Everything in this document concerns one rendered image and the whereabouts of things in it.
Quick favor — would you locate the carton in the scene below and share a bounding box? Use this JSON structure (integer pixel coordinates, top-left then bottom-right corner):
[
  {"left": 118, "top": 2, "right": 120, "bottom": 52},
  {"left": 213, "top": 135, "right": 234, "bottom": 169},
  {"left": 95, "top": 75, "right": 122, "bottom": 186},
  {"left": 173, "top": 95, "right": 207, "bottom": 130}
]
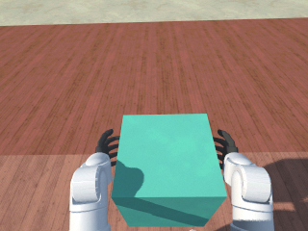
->
[{"left": 111, "top": 114, "right": 227, "bottom": 227}]

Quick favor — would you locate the robot right forearm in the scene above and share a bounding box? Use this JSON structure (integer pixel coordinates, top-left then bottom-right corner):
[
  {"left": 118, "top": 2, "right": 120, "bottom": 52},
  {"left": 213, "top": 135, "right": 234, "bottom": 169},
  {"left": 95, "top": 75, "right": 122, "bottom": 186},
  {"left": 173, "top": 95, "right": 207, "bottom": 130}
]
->
[{"left": 222, "top": 152, "right": 274, "bottom": 231}]

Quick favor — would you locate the robot left forearm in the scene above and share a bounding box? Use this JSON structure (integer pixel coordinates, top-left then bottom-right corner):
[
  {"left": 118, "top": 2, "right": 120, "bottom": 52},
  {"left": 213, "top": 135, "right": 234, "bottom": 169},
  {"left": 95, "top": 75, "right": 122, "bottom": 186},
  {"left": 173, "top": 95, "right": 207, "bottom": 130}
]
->
[{"left": 69, "top": 152, "right": 113, "bottom": 231}]

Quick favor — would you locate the right robot hand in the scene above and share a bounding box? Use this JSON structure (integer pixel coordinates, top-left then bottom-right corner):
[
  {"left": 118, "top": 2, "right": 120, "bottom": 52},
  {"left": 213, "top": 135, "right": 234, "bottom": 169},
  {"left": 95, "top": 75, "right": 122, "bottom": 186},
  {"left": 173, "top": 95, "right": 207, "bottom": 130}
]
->
[{"left": 213, "top": 129, "right": 239, "bottom": 169}]

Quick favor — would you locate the left robot hand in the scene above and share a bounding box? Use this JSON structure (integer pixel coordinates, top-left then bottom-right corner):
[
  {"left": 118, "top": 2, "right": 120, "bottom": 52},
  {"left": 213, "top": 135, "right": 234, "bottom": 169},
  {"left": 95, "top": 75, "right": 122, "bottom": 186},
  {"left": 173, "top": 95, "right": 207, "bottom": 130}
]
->
[{"left": 94, "top": 129, "right": 120, "bottom": 167}]

